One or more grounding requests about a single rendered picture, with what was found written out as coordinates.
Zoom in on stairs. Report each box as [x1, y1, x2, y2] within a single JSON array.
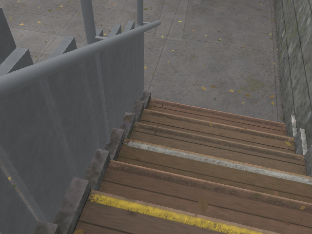
[[62, 98, 312, 234]]

